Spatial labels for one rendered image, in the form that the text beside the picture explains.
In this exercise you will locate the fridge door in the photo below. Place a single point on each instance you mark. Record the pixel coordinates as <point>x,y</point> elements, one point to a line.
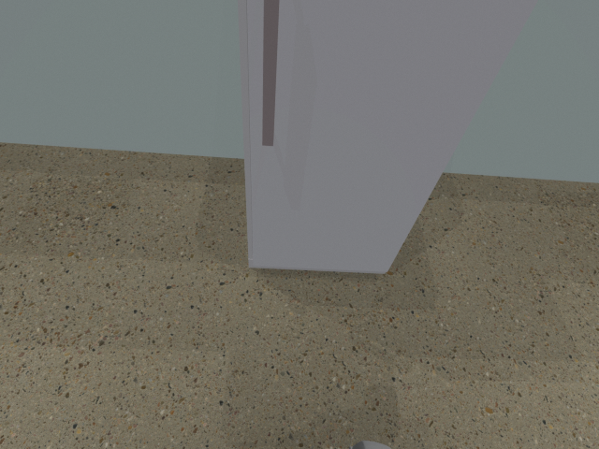
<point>372,99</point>

